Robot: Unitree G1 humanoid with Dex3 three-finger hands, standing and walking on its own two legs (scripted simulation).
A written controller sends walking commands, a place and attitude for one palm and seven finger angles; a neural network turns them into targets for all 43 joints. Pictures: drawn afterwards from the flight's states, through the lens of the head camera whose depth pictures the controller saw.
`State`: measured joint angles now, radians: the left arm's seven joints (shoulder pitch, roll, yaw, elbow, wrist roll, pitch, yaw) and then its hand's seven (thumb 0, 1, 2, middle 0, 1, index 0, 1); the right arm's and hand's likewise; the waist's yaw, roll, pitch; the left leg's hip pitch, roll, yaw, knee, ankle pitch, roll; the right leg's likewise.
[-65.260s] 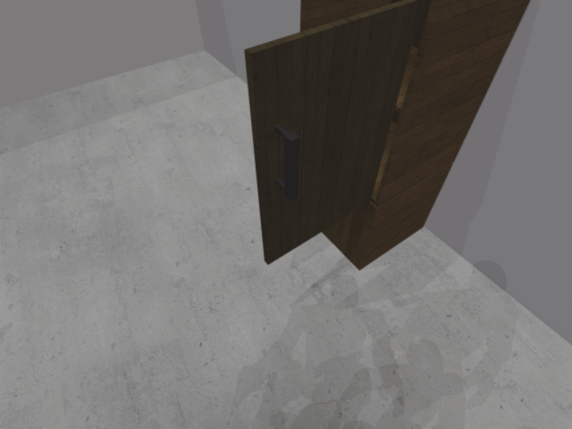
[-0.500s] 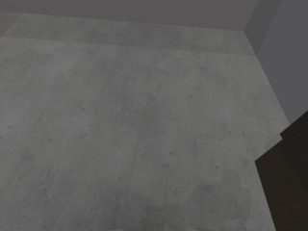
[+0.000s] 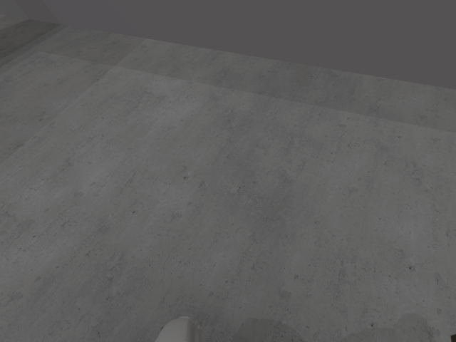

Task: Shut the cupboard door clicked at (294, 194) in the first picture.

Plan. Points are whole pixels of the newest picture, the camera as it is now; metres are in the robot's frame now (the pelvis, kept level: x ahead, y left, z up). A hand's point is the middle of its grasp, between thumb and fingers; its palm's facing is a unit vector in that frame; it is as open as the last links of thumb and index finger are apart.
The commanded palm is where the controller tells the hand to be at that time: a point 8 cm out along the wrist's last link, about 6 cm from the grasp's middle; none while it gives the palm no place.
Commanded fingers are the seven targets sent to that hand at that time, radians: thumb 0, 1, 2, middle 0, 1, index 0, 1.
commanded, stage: walk to a spot facing it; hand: left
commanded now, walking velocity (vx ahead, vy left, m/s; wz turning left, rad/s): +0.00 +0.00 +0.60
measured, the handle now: out of the picture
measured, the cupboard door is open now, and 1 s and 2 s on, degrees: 10 10 10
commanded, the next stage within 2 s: turn to face it in 0.24 s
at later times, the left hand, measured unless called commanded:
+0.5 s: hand (103, 327) +0.18 +0.27 -0.17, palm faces +0.24 -0.94 -0.24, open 7.4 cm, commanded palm none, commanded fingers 0.00 0.90 0.90 -0.20 -0.30 -0.20 -0.30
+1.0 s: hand (121, 284) +0.27 +0.27 -0.19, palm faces +0.01 -0.98 -0.20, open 7.3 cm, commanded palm none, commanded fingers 0.00 0.90 0.90 -0.20 -0.30 -0.20 -0.30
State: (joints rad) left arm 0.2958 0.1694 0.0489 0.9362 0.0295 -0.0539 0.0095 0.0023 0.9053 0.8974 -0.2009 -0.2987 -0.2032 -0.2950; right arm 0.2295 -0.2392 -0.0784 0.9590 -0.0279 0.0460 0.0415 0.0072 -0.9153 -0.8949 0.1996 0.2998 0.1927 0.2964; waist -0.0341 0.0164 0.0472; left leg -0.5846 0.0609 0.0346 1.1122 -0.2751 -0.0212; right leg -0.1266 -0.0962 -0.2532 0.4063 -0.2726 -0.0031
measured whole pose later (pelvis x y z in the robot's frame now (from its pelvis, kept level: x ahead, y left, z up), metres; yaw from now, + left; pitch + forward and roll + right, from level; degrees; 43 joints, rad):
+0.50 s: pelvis +0.14 +0.05 -0.01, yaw +12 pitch +0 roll -1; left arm 0.19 0.23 0.07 0.90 0.03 0.01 0.01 0.00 0.91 0.90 -0.20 -0.30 -0.20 -0.29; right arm 0.18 -0.18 -0.02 0.94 -0.03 -0.01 -0.02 0.00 -0.92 -0.89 0.20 0.30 0.20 0.30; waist 0.01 -0.01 0.06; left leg -0.28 -0.03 0.06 0.47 -0.20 0.07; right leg -0.52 -0.10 -0.02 0.92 -0.30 0.05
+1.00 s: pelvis +0.22 +0.07 -0.02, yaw -4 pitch +1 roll -1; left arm 0.24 0.22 0.09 0.95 0.02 0.07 0.00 0.00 0.91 0.90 -0.20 -0.30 -0.20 -0.30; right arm 0.16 -0.19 -0.03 0.91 -0.02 0.01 -0.03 0.00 -0.91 -0.89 0.20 0.30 0.20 0.30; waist 0.02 -0.04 0.07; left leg -0.31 0.03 0.05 0.59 -0.30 0.01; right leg -0.37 0.05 0.10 0.72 -0.43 0.02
